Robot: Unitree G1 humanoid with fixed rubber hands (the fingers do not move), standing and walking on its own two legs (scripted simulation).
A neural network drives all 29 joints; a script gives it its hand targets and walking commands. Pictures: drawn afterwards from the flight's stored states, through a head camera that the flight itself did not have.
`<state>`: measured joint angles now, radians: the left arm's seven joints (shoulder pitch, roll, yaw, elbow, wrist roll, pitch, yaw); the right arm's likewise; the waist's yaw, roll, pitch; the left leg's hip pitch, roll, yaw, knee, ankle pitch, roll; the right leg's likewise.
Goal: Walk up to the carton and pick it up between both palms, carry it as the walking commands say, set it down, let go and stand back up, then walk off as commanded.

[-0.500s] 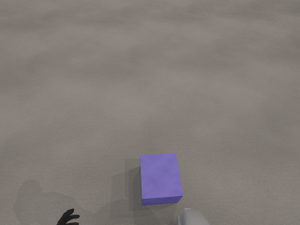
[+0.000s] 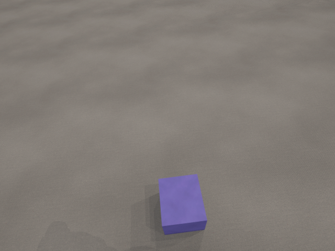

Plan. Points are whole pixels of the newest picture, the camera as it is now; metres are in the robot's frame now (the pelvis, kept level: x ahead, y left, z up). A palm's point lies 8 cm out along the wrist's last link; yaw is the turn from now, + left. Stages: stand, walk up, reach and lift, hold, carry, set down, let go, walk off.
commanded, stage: walk up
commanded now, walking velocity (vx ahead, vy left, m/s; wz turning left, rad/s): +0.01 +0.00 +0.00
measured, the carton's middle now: (181, 204) +0.45 -0.01 -0.69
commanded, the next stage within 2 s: stand in 0.18 s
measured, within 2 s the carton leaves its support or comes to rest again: neither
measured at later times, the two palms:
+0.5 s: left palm out of the picture +0.11 +0.23 -0.14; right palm out of the picture +0.12 -0.24 -0.14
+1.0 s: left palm (104, 244) +0.17 +0.22 -0.17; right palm (262, 238) +0.17 -0.22 -0.17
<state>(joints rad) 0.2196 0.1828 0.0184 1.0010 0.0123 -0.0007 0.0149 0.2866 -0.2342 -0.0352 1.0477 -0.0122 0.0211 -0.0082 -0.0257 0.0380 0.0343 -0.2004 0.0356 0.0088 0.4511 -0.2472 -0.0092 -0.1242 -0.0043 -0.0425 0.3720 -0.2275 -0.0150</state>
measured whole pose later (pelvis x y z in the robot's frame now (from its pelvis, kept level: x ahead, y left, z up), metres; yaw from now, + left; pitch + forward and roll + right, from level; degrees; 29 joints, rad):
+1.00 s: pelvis -0.04 +0.02 -0.06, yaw -2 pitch +18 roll +1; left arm -0.01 0.11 0.09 0.44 0.01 0.42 0.02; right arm -0.05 -0.21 -0.09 0.50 -0.03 0.40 0.09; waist 0.02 -0.01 -0.04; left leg -0.86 0.01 0.02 0.90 -0.35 -0.01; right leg -0.85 -0.01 0.02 0.92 -0.39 0.01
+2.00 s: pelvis -0.06 +0.01 -0.12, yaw -2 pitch +46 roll +0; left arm -1.04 0.21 0.36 0.81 0.01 0.14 0.04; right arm -1.14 -0.34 -0.28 0.95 -0.01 0.13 0.07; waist 0.04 0.00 -0.08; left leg -1.54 0.00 -0.01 1.03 -0.29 -0.02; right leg -1.53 0.01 0.03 1.05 -0.33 0.01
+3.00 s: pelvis -0.11 +0.01 -0.36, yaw -1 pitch +45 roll +2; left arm -1.32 0.31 0.24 0.97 -0.15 0.12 0.12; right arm -1.41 -0.45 -0.13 1.09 0.15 0.12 -0.03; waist 0.04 0.00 0.15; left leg -2.24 -0.03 -0.02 1.97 -0.52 -0.04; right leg -2.23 0.04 0.04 2.01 -0.57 0.03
